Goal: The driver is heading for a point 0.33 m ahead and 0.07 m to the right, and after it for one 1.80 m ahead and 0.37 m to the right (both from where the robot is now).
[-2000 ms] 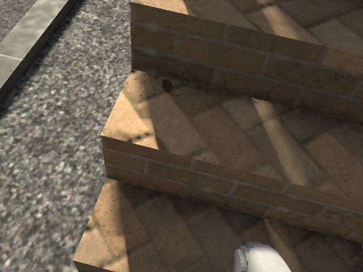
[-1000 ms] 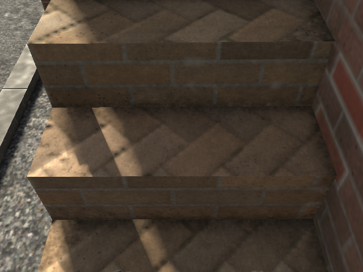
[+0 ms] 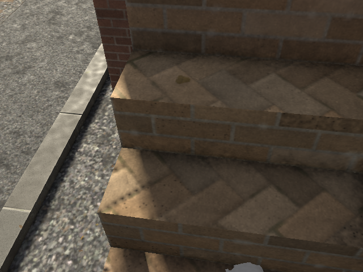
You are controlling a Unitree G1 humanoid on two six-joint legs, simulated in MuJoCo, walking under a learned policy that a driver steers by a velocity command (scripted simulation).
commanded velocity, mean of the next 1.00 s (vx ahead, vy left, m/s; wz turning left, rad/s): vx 0.25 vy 0.00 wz -0.28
